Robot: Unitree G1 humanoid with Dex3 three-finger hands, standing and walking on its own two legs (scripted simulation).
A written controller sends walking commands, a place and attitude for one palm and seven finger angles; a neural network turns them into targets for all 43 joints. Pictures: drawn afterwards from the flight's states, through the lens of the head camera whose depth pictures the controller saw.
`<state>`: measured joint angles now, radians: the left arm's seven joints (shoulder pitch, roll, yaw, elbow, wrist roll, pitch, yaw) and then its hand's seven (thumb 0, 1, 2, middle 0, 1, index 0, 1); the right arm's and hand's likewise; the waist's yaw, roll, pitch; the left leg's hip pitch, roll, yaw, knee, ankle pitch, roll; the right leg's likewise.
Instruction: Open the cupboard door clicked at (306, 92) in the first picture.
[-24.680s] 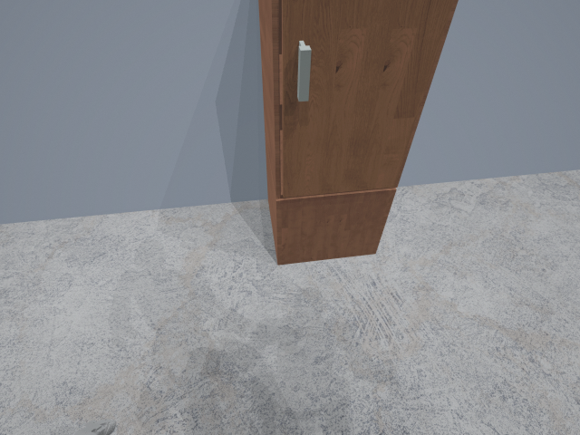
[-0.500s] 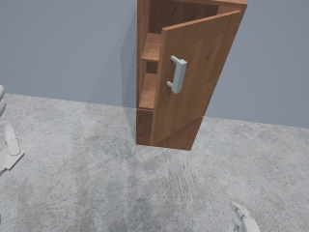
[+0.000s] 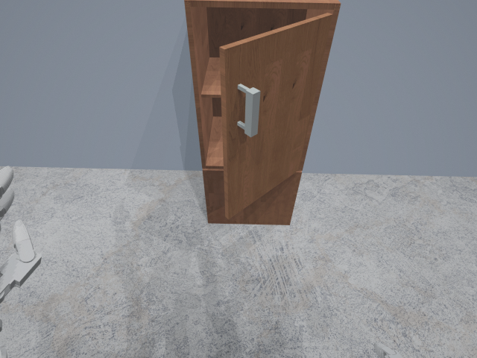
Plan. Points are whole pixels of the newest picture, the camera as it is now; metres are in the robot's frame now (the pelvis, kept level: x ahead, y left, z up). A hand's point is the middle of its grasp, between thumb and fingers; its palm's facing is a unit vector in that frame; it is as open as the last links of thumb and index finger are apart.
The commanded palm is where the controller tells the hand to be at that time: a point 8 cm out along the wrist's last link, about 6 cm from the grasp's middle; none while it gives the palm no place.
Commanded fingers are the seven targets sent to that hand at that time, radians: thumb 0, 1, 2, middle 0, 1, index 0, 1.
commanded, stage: let the arm hang, fingers relaxed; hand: left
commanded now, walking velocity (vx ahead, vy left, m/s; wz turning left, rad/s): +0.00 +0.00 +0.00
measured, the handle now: (246, 110) +0.66 +0.02 +0.09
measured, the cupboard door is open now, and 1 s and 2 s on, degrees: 43 43 43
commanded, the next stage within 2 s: look to check the result in 1.18 s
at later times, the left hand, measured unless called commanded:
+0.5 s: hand out of the picture -0.03 +0.21 -0.18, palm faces +0.13 -0.97 -0.20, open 7.0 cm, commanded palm none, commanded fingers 0.00 0.90 0.90 -0.20 -0.30 -0.20 -0.30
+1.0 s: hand out of the picture +0.00 +0.21 -0.18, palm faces +0.10 -0.98 -0.17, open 7.4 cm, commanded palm none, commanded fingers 0.00 0.90 0.90 -0.20 -0.30 -0.20 -0.30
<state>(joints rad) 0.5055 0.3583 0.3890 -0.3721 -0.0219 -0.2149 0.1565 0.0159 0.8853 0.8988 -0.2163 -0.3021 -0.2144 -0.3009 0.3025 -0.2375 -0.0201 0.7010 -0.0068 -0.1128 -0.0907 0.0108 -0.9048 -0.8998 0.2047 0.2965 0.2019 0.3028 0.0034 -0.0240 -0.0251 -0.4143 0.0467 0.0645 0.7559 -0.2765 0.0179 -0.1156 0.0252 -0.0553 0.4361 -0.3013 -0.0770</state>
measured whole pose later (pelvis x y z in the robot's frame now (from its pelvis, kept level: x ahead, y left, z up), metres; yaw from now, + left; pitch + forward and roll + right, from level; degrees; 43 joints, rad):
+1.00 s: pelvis +0.01 +0.05 +0.00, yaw +4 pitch -2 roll +0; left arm 0.27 0.12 0.01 1.15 0.01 0.00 0.03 0.00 0.91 0.90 -0.20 -0.30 -0.20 -0.30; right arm 0.28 -0.12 0.00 1.16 -0.02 0.01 -0.03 0.01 -0.92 -0.90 0.20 0.30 0.20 0.30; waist -0.01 0.01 0.03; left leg -0.22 -0.02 0.03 0.41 -0.16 0.03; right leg -0.10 -0.01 -0.01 0.41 -0.28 0.01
